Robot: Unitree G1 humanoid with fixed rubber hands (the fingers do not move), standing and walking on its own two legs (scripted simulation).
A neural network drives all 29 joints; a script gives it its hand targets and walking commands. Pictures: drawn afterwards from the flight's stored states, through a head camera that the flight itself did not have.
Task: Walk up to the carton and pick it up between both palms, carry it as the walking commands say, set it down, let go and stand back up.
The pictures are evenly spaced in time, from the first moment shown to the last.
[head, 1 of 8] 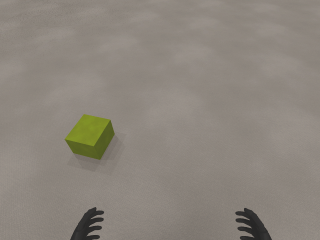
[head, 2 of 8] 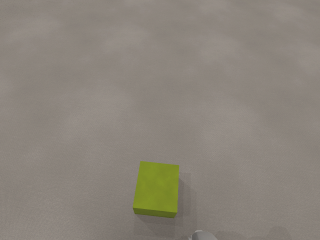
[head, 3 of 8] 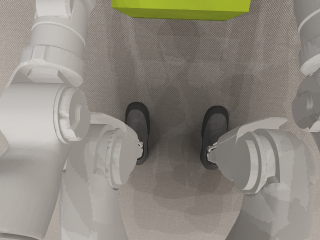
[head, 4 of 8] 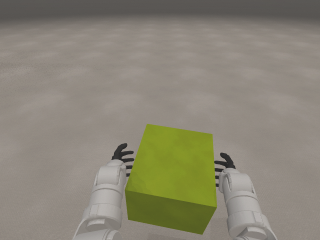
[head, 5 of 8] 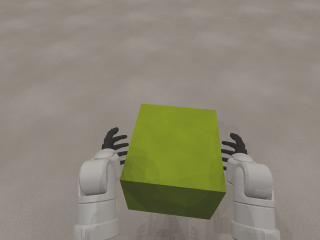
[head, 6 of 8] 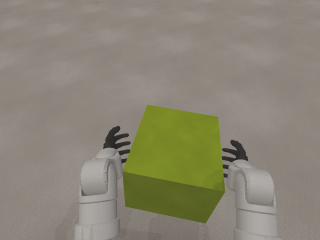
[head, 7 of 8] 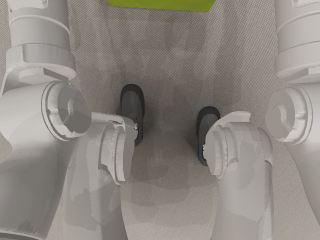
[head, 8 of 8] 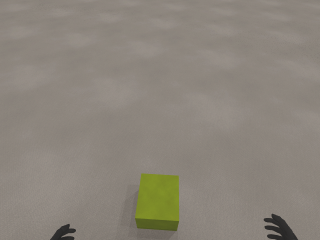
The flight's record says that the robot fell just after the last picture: no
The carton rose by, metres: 0.72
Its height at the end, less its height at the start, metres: +0.00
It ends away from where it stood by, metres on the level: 1.79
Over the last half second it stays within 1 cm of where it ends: yes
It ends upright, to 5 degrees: yes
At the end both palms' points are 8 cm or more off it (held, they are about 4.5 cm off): yes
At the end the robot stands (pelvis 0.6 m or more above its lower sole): yes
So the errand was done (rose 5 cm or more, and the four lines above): yes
